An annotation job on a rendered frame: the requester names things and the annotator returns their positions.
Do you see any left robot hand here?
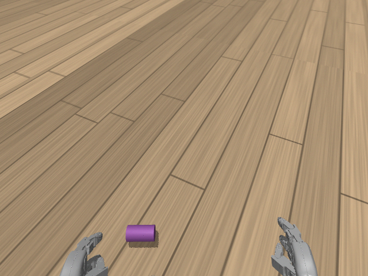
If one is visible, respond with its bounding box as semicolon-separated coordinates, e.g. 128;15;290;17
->
59;232;108;276

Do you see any can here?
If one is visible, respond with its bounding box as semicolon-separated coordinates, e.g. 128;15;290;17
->
125;225;156;242

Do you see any right robot hand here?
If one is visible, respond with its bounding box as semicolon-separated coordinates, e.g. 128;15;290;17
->
271;217;318;276

